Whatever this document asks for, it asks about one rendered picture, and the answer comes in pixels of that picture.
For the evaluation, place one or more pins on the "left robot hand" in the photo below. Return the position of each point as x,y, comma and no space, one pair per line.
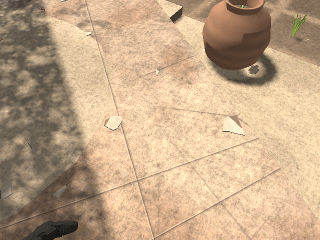
51,230

